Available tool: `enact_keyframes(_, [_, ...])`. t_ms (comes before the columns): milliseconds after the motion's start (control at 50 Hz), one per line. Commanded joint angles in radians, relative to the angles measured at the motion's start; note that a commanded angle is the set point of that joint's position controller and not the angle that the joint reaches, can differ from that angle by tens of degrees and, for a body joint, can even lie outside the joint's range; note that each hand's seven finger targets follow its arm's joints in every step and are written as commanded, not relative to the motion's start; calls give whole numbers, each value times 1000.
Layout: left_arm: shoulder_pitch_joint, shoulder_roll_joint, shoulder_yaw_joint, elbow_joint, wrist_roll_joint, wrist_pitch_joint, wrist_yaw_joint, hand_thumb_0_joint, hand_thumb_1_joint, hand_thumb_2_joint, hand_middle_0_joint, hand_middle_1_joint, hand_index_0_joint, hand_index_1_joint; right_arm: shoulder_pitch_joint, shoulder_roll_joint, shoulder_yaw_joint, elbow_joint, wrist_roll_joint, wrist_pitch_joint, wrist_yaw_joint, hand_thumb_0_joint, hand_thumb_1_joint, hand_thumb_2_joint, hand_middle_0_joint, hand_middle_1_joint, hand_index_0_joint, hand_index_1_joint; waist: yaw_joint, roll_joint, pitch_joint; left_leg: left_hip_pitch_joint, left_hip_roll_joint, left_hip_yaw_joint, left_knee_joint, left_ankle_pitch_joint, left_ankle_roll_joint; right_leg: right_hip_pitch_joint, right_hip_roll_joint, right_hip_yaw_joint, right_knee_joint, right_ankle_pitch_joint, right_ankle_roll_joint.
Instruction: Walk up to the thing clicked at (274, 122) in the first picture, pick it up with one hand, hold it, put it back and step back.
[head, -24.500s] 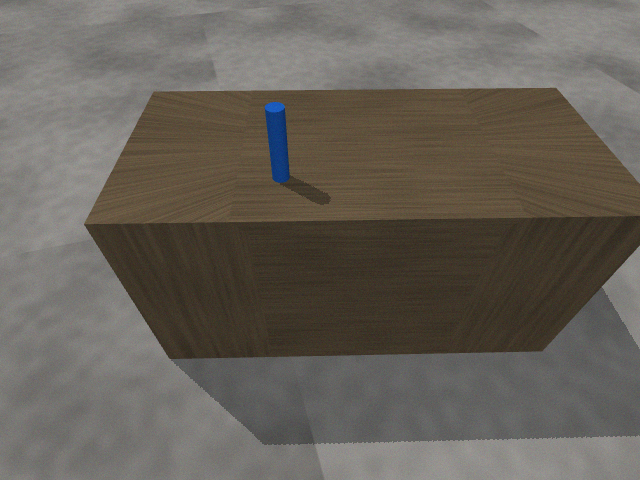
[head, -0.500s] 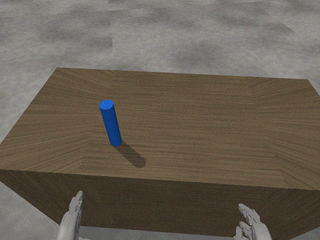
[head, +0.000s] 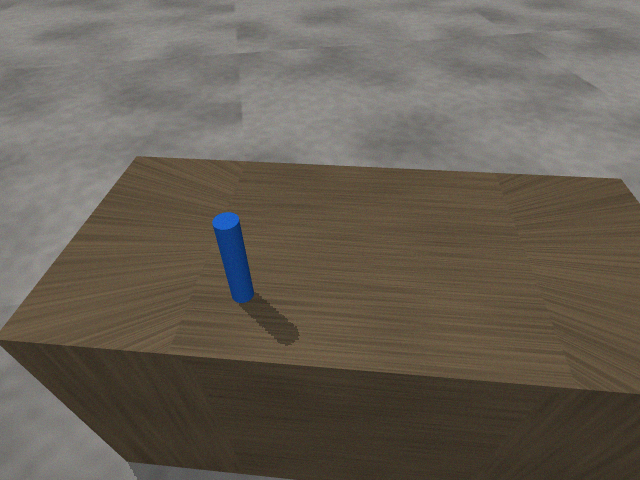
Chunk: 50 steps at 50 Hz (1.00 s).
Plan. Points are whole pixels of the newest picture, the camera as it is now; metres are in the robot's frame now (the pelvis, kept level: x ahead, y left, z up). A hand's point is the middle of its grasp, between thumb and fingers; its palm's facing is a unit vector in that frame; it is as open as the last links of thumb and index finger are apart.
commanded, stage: home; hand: left
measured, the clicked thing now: (235, 261) +0.48 +0.17 -0.02
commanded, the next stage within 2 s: stand in 1.70 s
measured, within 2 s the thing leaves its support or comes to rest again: neither
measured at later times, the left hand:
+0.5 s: hand out of the picture +0.03 +0.24 -0.14, palm faces -0.02 -0.93 -0.37, open 17.6 cm
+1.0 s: hand out of the picture +0.06 +0.24 -0.13, palm faces -0.02 -0.93 -0.36, open 17.6 cm
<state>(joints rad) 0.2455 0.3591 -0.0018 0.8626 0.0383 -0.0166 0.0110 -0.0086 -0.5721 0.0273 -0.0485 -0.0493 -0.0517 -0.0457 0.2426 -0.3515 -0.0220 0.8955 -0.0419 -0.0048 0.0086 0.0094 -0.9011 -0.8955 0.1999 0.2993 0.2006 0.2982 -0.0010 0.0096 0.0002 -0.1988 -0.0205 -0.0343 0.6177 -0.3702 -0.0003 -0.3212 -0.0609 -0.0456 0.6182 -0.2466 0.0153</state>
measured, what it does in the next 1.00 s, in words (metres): stands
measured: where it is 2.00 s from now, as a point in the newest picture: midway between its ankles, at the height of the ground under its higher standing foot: outside the picture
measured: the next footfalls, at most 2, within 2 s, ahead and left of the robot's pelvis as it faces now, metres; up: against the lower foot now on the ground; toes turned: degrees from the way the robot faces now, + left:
none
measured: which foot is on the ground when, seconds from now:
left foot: down 0.00-1.00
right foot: down 0.00-1.00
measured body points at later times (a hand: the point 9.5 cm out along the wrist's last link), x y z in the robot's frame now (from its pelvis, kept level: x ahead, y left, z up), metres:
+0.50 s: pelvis -0.02 -0.02 +0.02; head -0.03 -0.03 +0.46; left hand +0.03 +0.29 -0.11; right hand +0.02 -0.31 -0.13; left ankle -0.02 +0.12 -0.73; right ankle +0.05 -0.13 -0.73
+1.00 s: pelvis +0.00 -0.02 +0.02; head -0.01 -0.03 +0.47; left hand +0.06 +0.29 -0.11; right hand +0.05 -0.31 -0.12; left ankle -0.02 +0.12 -0.73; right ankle +0.05 -0.13 -0.73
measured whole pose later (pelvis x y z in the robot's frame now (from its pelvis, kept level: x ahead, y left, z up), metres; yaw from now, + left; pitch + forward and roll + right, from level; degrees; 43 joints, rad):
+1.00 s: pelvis +0.00 -0.02 +0.02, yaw +0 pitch -3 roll +1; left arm 0.12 0.34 -0.01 1.16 0.01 -0.01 -0.01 0.00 -0.57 0.03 -0.05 -0.05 -0.05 -0.04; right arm 0.18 -0.36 0.01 1.10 -0.02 -0.01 0.01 0.00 -0.90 -0.90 0.20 0.30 0.20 0.30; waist 0.01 0.02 0.04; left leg -0.08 0.00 -0.04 0.37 -0.23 -0.02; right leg -0.21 -0.04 -0.06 0.39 -0.13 0.00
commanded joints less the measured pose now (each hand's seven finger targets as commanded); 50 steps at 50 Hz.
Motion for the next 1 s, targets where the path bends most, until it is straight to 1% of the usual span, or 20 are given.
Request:
enact_keyframes(0, [-78, 180, 36, -16, -11, -31, 10, 0, -611, 15, -42, -43, -41, -43, -80, -177, -36, -32, 10, -25, -10, 0, -897, -901, 200, 301, 200, 301, 15, 11, 9, -98, 102, -114, -222, 139, 30, 136, -62, 91, -151, 81, -64])
enact_keyframes(40, [-97, 192, 35, 19, -11, -26, 11, 0, -609, 21, -43, -44, -42, -44, -81, -184, -31, -7, 10, -22, -11, 0, -897, -901, 200, 301, 200, 301, 13, 27, 12, -102, 110, -124, -267, 129, 30, 165, -57, 85, -161, 71, -56])
enact_keyframes(80, [-90, 207, 33, 56, -10, -25, 11, 0, -598, 27, -44, -45, -44, -46, -91, -192, -30, 19, 13, -16, -9, 0, -897, -901, 201, 301, 201, 301, 21, -6, 55, -116, 94, -112, -269, 50, 30, 154, -67, 109, -219, -27, -54])
enact_keyframes(120, [-106, 233, 32, 82, -9, -23, 10, 0, -594, 30, -44, -46, -44, -46, -64, -188, -25, 44, 17, -9, -6, 0, -897, -901, 201, 301, 201, 301, 6, -44, 77, -74, 78, -88, -260, 30, 30, 90, -84, 144, -293, -154, -53])
enact_keyframes(140, [-116, 240, 31, 91, -9, -24, 10, 0, -578, 39, -46, -48, -46, -49, -60, -187, -23, 55, 18, -6, -5, 0, -897, -901, 201, 301, 201, 301, 3, -53, 78, -60, 75, -82, -254, 41, 30, 87, -90, 156, -314, -177, -53])
enact_keyframes(160, [-122, 240, 30, 101, -11, -23, 9, 0, -568, 45, -47, -50, -47, -50, -45, -192, -23, 65, 17, -8, -3, 0, -896, -901, 201, 301, 201, 301, -3, -49, 61, -51, 81, -87, -268, 37, 33, 91, -90, 153, -314, -180, -51])
enact_keyframes(220, [-109, 237, 24, 135, -16, -23, 9, 0, -578, 39, -46, -48, -46, -48, -51, -202, -23, 88, 17, -8, -3, 0, -896, -902, 201, 301, 201, 301, 8, -35, 47, -37, 86, -94, -278, 41, 36, 108, -82, 147, -320, -163, -45])
enact_keyframes(240, [-114, 236, 24, 144, -17, -24, 9, 0, -565, 47, -48, -50, -47, -50, -54, -201, -22, 90, 17, -9, -3, 0, -896, -902, 201, 301, 201, 301, 7, -34, 21, -29, 89, -92, -279, 63, 37, 135, -86, 144, -316, -129, -45])
enact_keyframes(260, [-113, 240, 25, 155, -17, -23, 9, 0, -587, 34, -45, -47, -45, -47, -44, -196, -19, 99, 17, -9, -3, 0, -896, -901, 201, 301, 201, 301, 8, -44, 35, -42, 88, -94, -289, 51, 34, 133, -85, 148, -322, -146, -44])
enact_keyframes(280, [-117, 240, 24, 160, -18, -24, 9, 0, -589, 33, -45, -46, -44, -47, -45, -196, -19, 100, 18, -11, -4, 0, -896, -902, 201, 301, 201, 301, 7, -38, 19, -26, 90, -92, -290, 81, 33, 144, -88, 147, -320, -118, -45])
enact_keyframes(340, [-127, 234, 24, 181, -18, -20, 8, 0, -602, 25, -44, -44, -43, -44, -56, -198, -17, 115, 18, -9, -6, 0, -896, -902, 201, 301, 201, 301, 17, -29, 59, -62, 89, -95, -306, 39, 32, 133, -82, 146, -332, -162, -39])
enact_keyframes(380, [-129, 238, 27, 191, -19, -15, 7, 0, -586, 34, -45, -47, -45, -47, -48, -202, -19, 120, 17, -7, -6, 0, -896, -902, 201, 301, 201, 301, 13, -33, 76, -76, 89, -95, -315, 10, 35, 121, -77, 146, -341, -196, -37])
enact_keyframes(500, [-128, 225, 29, 214, -25, -17, 3, 0, -579, 38, -46, -47, -45, -48, -54, -198, -15, 131, 20, -15, -9, 0, -896, -902, 201, 301, 201, 301, 20, -15, 34, -65, 103, -98, -328, 67, 35, 179, -78, 141, -318, -95, -40])
enact_keyframes(580, [-137, 223, 28, 227, -24, -15, 2, 0, -595, 29, -44, -45, -44, -45, -57, -198, -12, 137, 23, -15, -11, 0, -896, -902, 201, 301, 201, 301, 21, -18, 47, -61, 104, -99, -335, 71, 34, 171, -79, 139, -321, -86, -40])
enact_keyframes(600, [-142, 221, 29, 228, -24, -15, 1, 0, -564, 47, -48, -50, -47, -50, -61, -204, -13, 137, 24, -15, -12, 0, -896, -902, 201, 301, 201, 301, 16, -15, 41, -50, 106, -98, -331, 86, 34, 173, -79, 137, -325, -72, -40])
enact_keyframes(660, [-154, 219, 30, 231, -28, -13, 0, 0, -596, 28, -44, -45, -44, -45, -54, -203, -9, 143, 24, -17, -15, 0, -896, -902, 201, 301, 201, 301, 14, -1, 39, -49, 112, -101, -346, 100, 32, 187, -78, 132, -310, -31, -41])
enact_keyframes(760, [-161, 213, 29, 239, -27, -9, -2, 0, -606, 22, -43, -43, -43, -43, -62, -206, -10, 148, 26, -15, -16, 0, -896, -902, 201, 301, 201, 301, 15, -26, 65, -61, 110, -95, -348, 82, 31, 179, -73, 131, -325, -61, -38])
enact_keyframes(840, [-161, 213, 30, 244, -27, -11, -3, 0, -598, 27, -44, -44, -43, -45, -75, -209, -10, 148, 27, -16, -15, 0, -896, -902, 201, 301, 201, 301, 16, -22, 49, -37, 111, -92, -349, 110, 29, 185, -73, 130, -329, -42, -38])
enact_keyframes(920, [-178, 212, 34, 240, -28, -12, -3, 0, -603, 25, -44, -44, -43, -44, -76, -211, -10, 151, 25, -16, -18, 0, -896, -902, 201, 301, 201, 301, 11, -20, 29, -22, 115, -87, -346, 137, 26, 202, -79, 132, -327, -6, -39])
enact_keyframes(980, [-173, 206, 34, 246, -31, -12, -3, 0, -608, 21, -43, -43, -42, -43, -89, -212, -9, 151, 26, -19, -20, 0, -897, -901, 201, 301, 201, 301, 14, -13, 11, -11, 124, -90, -353, 176, 24, 231, -75, 119, -312, 74, -40])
